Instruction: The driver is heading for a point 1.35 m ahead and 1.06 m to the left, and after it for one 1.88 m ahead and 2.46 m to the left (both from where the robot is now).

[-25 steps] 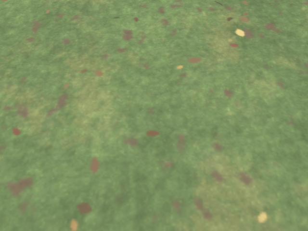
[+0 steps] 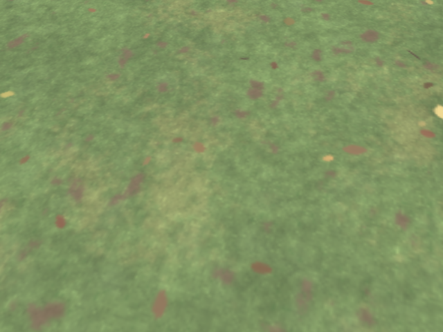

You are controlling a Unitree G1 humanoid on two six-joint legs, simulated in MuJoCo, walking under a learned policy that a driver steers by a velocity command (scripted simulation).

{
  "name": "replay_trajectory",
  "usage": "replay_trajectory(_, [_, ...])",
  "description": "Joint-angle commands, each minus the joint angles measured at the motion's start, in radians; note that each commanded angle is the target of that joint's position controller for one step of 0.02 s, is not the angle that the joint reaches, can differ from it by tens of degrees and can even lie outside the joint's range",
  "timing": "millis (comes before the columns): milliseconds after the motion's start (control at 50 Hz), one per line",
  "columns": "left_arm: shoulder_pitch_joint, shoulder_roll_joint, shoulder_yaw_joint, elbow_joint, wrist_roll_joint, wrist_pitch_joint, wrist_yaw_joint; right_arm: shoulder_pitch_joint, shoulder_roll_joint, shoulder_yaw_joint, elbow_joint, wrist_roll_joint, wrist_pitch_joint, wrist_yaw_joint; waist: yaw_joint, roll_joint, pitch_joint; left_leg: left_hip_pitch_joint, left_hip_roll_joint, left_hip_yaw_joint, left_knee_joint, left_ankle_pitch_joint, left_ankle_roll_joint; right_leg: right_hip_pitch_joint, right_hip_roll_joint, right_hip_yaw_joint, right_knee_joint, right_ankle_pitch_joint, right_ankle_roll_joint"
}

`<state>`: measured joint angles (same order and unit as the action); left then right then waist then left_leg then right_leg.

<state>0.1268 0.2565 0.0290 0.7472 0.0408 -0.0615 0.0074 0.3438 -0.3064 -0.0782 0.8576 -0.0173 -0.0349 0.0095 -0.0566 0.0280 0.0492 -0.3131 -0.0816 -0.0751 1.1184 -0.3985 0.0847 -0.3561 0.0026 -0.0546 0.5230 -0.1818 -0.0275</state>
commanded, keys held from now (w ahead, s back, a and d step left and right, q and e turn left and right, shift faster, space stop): w+q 0.36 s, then s+q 0.40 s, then w+q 0.22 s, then w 0.02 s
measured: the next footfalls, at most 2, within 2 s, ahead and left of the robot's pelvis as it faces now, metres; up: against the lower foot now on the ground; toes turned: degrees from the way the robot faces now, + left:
left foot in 0.40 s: +0.34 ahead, +0.15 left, +0.00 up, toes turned +19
right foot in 1.04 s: +0.45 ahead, -0.01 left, +0.00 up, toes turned +42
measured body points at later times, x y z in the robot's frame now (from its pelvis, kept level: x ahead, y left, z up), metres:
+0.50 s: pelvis +0.24 +0.06 -0.01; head +0.29 +0.09 +0.44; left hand +0.19 +0.33 -0.15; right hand +0.50 -0.12 -0.11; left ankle +0.30 +0.13 -0.73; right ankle +0.13 -0.10 -0.63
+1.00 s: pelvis +0.34 +0.06 +0.01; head +0.35 +0.08 +0.46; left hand +0.32 +0.37 -0.09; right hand +0.56 -0.13 -0.10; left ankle +0.30 +0.13 -0.73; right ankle +0.42 -0.04 -0.71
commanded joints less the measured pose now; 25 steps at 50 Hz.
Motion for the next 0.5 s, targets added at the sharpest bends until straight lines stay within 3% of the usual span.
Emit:
replay_trajectory(20, [0.111, 0.09, 0.027, -0.009, -0.009, -0.016, 0.004, 0.01, -0.057, -0.008, -0.067, -0.019, 0.013, 0.023, 0.05, -0.13, -0.04, -0.259, 0.121, -0.008, 0.057, 0.081, -0.021, 0.229, -0.271, 0.284, -0.318, -0.004, -0.105])
replay_trajectory(100, [0.165, 0.105, 0.037, 0.025, -0.024, -0.047, -0.008, -0.082, -0.032, 0.002, -0.115, -0.019, 0.035, 0.046, 0.049, -0.125, -0.033, -0.342, 0.142, 0.01, 0.028, 0.164, -0.039, 0.25, -0.278, 0.142, -0.359, 0.187, -0.128])
replay_trajectory(220, [0.207, 0.114, 0.043, 0.059, -0.022, -0.043, -0.008, -0.282, 0.005, 0.028, -0.189, -0.015, 0.027, 0.07, 0.081, -0.116, 0.014, -0.344, 0.151, 0.089, -0.279, 0.37, -0.05, 0.268, -0.236, -0.058, -0.374, 0.274, -0.106])
replay_trajectory(300, [0.262, 0.149, 0.053, 0.086, -0.023, -0.031, 0.001, -0.377, 0.0, 0.034, -0.23, -0.022, 0.026, 0.08, 0.105, -0.113, 0.037, -0.288, 0.134, 0.162, -0.441, 0.319, -0.008, 0.351, -0.27, -0.116, -0.342, 0.36, -0.088])
replay_trajectory(340, [0.281, 0.17, 0.057, 0.1, -0.021, -0.016, 0.007, -0.374, -0.012, 0.028, -0.237, -0.029, 0.028, 0.073, 0.096, -0.12, 0.021, -0.236, 0.092, 0.197, -0.487, 0.223, 0.026, 0.413, -0.281, -0.153, -0.249, 0.584, -0.076])
replay_trajectory(380, [0.281, 0.199, 0.062, 0.106, -0.022, 0.003, 0.013, -0.245, -0.034, 0.014, -0.204, -0.039, 0.02, 0.058, 0.037, -0.127, -0.054, -0.085, 0.01, 0.221, -0.536, 0.143, 0.07, 0.439, -0.276, -0.185, 0.007, 0.894, -0.064])
replay_trajectory(400, [0.267, 0.199, 0.06, 0.097, -0.031, 0.01, 0.015, -0.074, -0.052, 0.0, -0.148, -0.051, 0.004, 0.042, -0.038, -0.083, -0.149, 0.12, -0.022, 0.204, -0.639, 0.254, 0.095, 0.363, -0.246, -0.207, 0.255, 0.827, -0.031])
replay_trajectory(420, [0.283, 0.157, 0.048, 0.06, -0.033, 0.006, 0.012, 0.045, -0.137, -0.025, -0.12, -0.06, -0.004, 0.023, -0.069, 0.026, -0.269, 0.397, 0.166, -0.015, -0.634, 0.442, 0.138, 0.122, -0.205, -0.203, 0.562, 0.369, 0.014])
replay_trajectory(440, [0.326, 0.077, 0.034, -0.011, -0.053, 0.009, 0.004, -0.019, -0.265, -0.055, -0.162, -0.024, 0.006, 0.013, 0.009, 0.261, -0.392, 0.651, 0.498, -0.528, -0.661, 0.975, 0.321, -0.256, 0.009, -0.144, 0.949, -0.452, 0.085])
replay_trajectory(460, [0.243, 0.152, 0.046, -0.009, -0.03, 0.016, 0.01, 0.045, -0.239, -0.06, -0.17, 0.018, 0.017, 0.001, -0.055, 0.035, -0.433, 0.626, 0.467, -0.428, -0.632, 1.311, 0.334, -0.278, -0.033, 0.042, 0.972, -0.38, 0.083])
replay_trajectory(480, [0.191, 0.108, 0.033, -0.022, -0.049, 0.016, 0.012, -0.015, -0.196, -0.048, -0.159, 0.022, 0.017, -0.01, -0.026, 0.037, -0.314, 0.53, 0.442, -0.294, -0.638, 1.358, 0.318, -0.308, -0.065, 0.058, 0.949, -0.31, 0.078])
replay_trajectory(500, [0.186, 0.102, 0.028, -0.009, -0.04, 0.018, 0.016, -0.069, -0.131, -0.031, -0.156, 0.027, 0.02, -0.014, 0.015, -0.019, -0.197, 0.379, 0.37, -0.217, -0.68, 1.241, 0.253, -0.285, -0.096, 0.064, 0.839, -0.268, 0.074])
